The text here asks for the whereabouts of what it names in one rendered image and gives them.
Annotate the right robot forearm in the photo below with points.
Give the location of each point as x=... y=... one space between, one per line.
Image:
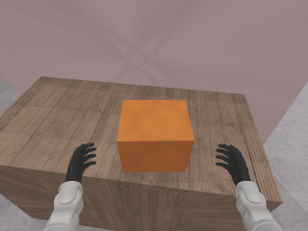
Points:
x=253 y=207

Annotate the left robot forearm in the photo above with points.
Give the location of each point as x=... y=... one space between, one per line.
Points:
x=68 y=205

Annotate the robot right hand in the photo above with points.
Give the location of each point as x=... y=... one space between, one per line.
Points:
x=236 y=163

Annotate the pedestal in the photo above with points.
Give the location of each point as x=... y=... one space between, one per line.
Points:
x=41 y=130

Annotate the carton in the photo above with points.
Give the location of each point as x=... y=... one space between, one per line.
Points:
x=154 y=135

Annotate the robot left hand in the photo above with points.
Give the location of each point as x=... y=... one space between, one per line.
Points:
x=77 y=163

